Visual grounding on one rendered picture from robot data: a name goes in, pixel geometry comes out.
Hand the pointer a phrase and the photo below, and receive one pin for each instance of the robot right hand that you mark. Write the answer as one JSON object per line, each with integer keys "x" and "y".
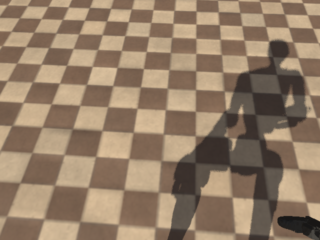
{"x": 307, "y": 225}

